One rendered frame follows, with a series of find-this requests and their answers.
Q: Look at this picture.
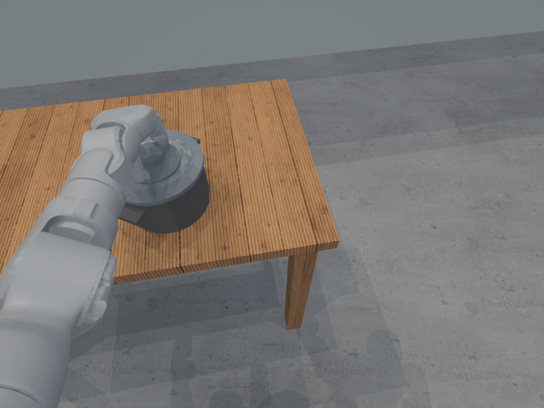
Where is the knob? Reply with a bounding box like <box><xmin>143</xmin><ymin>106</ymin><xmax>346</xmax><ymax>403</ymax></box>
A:
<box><xmin>139</xmin><ymin>142</ymin><xmax>165</xmax><ymax>167</ymax></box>

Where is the robot left forearm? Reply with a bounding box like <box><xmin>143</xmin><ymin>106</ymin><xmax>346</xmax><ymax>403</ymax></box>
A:
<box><xmin>0</xmin><ymin>119</ymin><xmax>141</xmax><ymax>309</ymax></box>

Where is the robot left hand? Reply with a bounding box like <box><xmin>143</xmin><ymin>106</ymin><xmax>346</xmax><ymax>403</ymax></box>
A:
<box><xmin>90</xmin><ymin>105</ymin><xmax>169</xmax><ymax>184</ymax></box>

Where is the robot left upper arm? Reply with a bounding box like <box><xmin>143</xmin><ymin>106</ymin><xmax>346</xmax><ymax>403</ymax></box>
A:
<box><xmin>0</xmin><ymin>231</ymin><xmax>117</xmax><ymax>408</ymax></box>

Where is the pot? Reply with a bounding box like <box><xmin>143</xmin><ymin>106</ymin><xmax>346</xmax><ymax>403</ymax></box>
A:
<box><xmin>119</xmin><ymin>136</ymin><xmax>210</xmax><ymax>234</ymax></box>

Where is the table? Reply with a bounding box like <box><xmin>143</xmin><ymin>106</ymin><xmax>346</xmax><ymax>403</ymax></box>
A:
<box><xmin>0</xmin><ymin>79</ymin><xmax>339</xmax><ymax>330</ymax></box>

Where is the lid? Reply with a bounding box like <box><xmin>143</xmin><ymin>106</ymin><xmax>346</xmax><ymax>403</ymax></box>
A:
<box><xmin>125</xmin><ymin>129</ymin><xmax>204</xmax><ymax>207</ymax></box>

